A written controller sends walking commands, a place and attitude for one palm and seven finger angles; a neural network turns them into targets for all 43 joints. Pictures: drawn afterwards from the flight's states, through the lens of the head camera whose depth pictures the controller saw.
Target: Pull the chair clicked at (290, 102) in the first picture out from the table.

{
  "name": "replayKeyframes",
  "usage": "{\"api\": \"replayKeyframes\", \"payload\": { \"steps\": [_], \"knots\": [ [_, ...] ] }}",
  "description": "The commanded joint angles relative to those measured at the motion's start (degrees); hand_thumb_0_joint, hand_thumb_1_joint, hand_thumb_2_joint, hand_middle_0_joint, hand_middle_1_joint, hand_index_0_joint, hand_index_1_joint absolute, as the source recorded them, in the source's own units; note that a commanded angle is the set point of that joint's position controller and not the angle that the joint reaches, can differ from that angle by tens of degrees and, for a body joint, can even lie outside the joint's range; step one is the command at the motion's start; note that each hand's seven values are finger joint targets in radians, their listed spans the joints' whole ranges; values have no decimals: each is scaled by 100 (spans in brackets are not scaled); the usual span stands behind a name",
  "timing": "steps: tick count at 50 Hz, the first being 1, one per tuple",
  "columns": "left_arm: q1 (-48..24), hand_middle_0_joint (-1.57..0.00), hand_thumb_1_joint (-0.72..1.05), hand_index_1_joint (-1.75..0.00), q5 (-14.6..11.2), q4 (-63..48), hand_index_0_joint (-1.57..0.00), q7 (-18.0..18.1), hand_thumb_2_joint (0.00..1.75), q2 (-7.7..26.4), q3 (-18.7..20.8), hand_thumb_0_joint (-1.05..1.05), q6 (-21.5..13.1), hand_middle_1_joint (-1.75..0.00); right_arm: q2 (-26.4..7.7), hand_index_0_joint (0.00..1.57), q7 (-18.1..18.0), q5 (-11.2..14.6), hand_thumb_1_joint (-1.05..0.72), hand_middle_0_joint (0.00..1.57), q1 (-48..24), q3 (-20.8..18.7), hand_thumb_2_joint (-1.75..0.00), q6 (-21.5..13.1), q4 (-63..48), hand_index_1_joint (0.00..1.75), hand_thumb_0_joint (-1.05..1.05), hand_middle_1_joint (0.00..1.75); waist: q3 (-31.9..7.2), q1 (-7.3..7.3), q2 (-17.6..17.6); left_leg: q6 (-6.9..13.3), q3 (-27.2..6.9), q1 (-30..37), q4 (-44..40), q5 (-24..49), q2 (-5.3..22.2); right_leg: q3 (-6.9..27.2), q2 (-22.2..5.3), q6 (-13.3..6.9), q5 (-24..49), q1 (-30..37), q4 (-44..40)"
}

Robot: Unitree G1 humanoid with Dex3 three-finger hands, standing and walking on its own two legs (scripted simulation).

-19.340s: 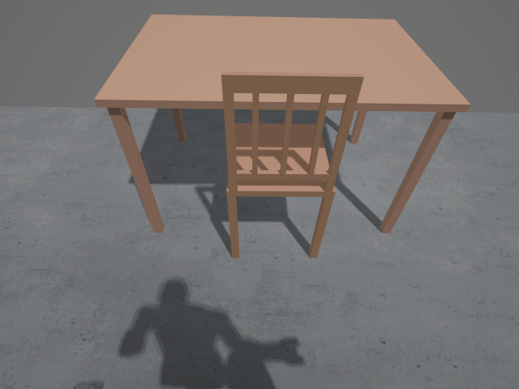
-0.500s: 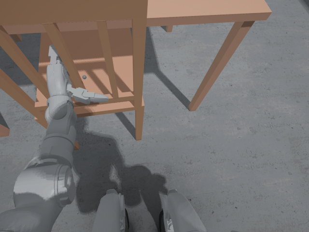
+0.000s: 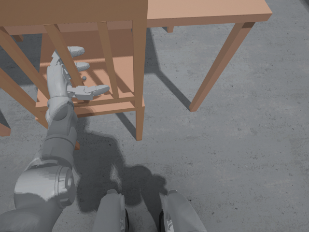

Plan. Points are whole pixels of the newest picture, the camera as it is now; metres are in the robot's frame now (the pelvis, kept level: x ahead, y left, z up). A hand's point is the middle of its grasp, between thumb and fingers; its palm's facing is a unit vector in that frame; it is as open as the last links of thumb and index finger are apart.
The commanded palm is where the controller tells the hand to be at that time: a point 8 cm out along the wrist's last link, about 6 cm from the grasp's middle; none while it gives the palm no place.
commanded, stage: hook a spindle and tug to test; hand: left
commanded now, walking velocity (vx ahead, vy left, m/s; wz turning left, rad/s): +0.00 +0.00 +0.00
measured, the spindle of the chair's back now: (73, 70) +0.52 +0.18 +0.03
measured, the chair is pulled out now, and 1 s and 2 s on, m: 0.00 0.03 0.19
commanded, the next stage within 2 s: step backward, pulling the chair out in 0.94 s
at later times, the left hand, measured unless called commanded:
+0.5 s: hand (83, 79) +0.49 +0.15 +0.03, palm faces +0.13 -0.99 -0.02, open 5.1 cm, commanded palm +0.45 +0.18 +0.03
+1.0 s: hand (84, 89) +0.46 +0.15 +0.03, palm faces +0.11 -0.99 -0.01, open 5.1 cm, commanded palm +0.42 +0.19 +0.03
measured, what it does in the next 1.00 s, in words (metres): stands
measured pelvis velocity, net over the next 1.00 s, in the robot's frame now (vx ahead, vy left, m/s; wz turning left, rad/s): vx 0.02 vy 0.00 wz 0.00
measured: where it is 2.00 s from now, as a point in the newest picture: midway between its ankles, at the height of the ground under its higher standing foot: outside the picture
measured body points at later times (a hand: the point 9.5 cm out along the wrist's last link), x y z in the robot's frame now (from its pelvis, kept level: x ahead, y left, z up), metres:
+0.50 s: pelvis +0.01 +0.00 +0.01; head +0.15 +0.02 +0.43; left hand +0.48 +0.20 +0.04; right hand +0.05 -0.25 -0.12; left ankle +0.04 +0.11 -0.61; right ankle +0.01 -0.12 -0.61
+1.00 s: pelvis +0.02 +0.00 +0.01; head +0.15 +0.02 +0.44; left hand +0.45 +0.20 +0.04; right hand +0.09 -0.25 -0.11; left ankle +0.04 +0.11 -0.61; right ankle +0.01 -0.12 -0.61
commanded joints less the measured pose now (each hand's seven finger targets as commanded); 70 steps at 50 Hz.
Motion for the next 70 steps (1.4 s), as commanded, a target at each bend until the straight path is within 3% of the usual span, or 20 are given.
{"api": "replayKeyframes", "payload": {
  "steps": [1,5,7,9,12,14,34,39,46,47,52,53,54,56,57,58,59,62,64,70],
  "knots": [
    [-2386,-50,28,-145,82,-1341,-50,6,64,724,-237,0,-575,-145,-977,20,-33,-32,-90,20,867,-346,-90,-67,-261,30,0,30,-2974,-179,667,-16,-333,2955,-636,2135,-137,100,85,-88,1926,652,-949],
    [-2154,-50,51,-145,49,-1470,-50,0,73,750,-203,0,-584,-145,-993,20,-21,-25,-90,20,864,-367,-90,-38,-310,30,0,30,-3224,-97,628,-30,-347,3146,-657,2404,-129,96,95,-100,2141,805,-927],
    [-2189,-50,62,-145,8,-1589,-50,-23,78,519,-373,0,-562,-145,-958,20,-3,-17,-90,20,836,-372,-90,-40,-308,30,0,30,-3200,-131,685,-34,-341,3206,-670,2424,-127,77,97,-96,2163,804,-958],
    [-2016,-50,73,-145,-39,-1579,-50,-13,83,661,-229,0,-538,-145,-996,20,-3,0,-90,20,837,-387,-90,-34,-308,30,0,30,-3159,-80,593,-45,-356,3219,-708,2429,-120,65,104,-100,2143,831,-974],
    [-1878,-50,90,-145,-68,-1677,-50,-12,90,520,-320,0,-528,-145,-952,20,-5,13,-90,20,808,-385,-90,-43,-327,30,0,30,-3124,-94,393,-16,-307,3104,-729,2387,-140,92,113,-77,2258,1034,-1027],
    [-1922,-50,90,-145,-41,-1544,-50,-4,90,430,-407,0,-521,-145,-959,20,-9,15,-90,20,810,-379,-90,-47,-289,30,0,30,-2942,-152,426,-25,-338,3107,-741,2325,-125,65,108,-80,2145,833,-1021],
    [-483,-50,90,-145,-174,-2170,-50,-8,90,249,-430,0,-418,-145,-915,20,29,80,-90,20,636,-414,-90,-30,-516,30,0,30,-2916,155,286,-54,-202,3123,-862,2709,-154,80,86,-83,2676,1329,-1026],
    [-296,-50,90,-145,-199,-2456,-50,14,90,80,-587,0,-404,-145,-887,20,27,87,-90,20,567,-419,-90,-50,-547,30,0,30,-2860,141,314,-49,-178,3182,-862,2777,-150,86,74,-74,2761,1331,-1038],
    [12,-50,90,-145,-234,-2475,-50,-22,90,180,-478,0,-366,-145,-867,20,-9,105,-90,20,496,-416,-90,-111,-560,30,0,30,-2724,213,104,-34,-119,2876,-839,2637,-198,140,57,-61,2875,1574,-1033],
    [-105,-50,90,-145,-226,-2456,-50,-34,90,125,-561,0,-366,-145,-860,20,-17,112,-90,20,475,-408,-90,-122,-554,30,0,30,-2651,137,-42,-16,-111,2741,-828,2509,-206,152,51,-43,2846,1608,-1042],
    [-411,-50,90,-145,-263,-2692,-50,-63,90,232,-487,0,-419,-145,-860,20,-52,114,-90,20,426,-403,-90,-187,-558,30,0,30,-2840,177,224,-38,-123,2898,-810,2510,-207,168,36,-59,2757,1535,-1007],
    [-1359,-50,90,-145,248,-3355,-50,290,90,1435,-578,0,408,-145,-806,20,-195,500,-90,20,722,-344,-90,152,-1035,30,0,30,-3879,395,621,76,2,4640,-1876,2440,-107,571,-293,-122,3070,3393,-2114],
    [-1807,-50,90,-145,185,-4043,-50,413,90,1421,-653,0,709,-145,-793,20,-372,595,-90,20,789,-420,-90,185,-1097,30,0,30,-3958,323,898,99,15,5110,-2148,2689,-126,588,-287,-78,3767,3797,-2417],
    [-939,-50,90,-145,180,-3570,-50,513,90,1057,-793,0,1188,-145,-754,20,-523,615,-90,20,656,-371,-90,176,-1044,30,0,30,-3500,311,796,85,-52,5044,-2277,3149,-95,540,-358,-49,4488,3857,-2477],
    [-500,-50,90,-145,189,-3201,-50,538,90,780,-996,0,1434,-145,-746,20,-563,621,-90,20,566,-338,-90,211,-985,30,0,30,-3203,304,636,60,-138,4954,-2432,3168,-29,489,-397,-27,4382,3859,-2539],
    [-194,-50,90,-145,164,-2579,-50,546,90,474,-1227,0,1638,-145,-794,20,-586,646,-90,20,541,-308,-90,236,-922,30,0,30,-2666,280,123,88,-265,4859,-2657,2867,62,433,-386,39,3962,3811,-2756],
    [-148,-50,90,-145,200,-2213,-50,552,90,414,-1286,0,1774,-145,-826,20,-643,632,-90,20,486,-287,-90,255,-844,30,0,30,-2116,240,136,99,-388,4674,-2952,2734,196,276,-373,63,3452,3600,-2760],
    [-562,-50,90,-145,187,-1535,-50,605,90,436,-1307,0,1831,-145,-877,20,-736,578,-90,20,622,-271,-90,195,-574,30,0,30,-1898,261,49,143,-384,4998,-3139,3955,368,407,-433,178,4346,3934,-3055],
    [-907,-50,90,-145,224,-1285,-50,602,90,529,-1263,0,1718,-145,-889,20,-772,540,-90,20,699,-289,-90,107,-391,30,0,30,-1957,269,302,106,-382,5406,-3250,4707,419,432,-462,186,4726,4042,-3184],
    [-1008,-50,90,-145,192,-683,-50,411,90,291,-1446,0,1542,-145,-882,20,-815,526,-90,20,595,-378,-90,-174,-43,30,0,30,-1719,374,988,155,-782,6241,-3730,5419,726,394,-329,147,3185,3792,-3396]
  ]
}}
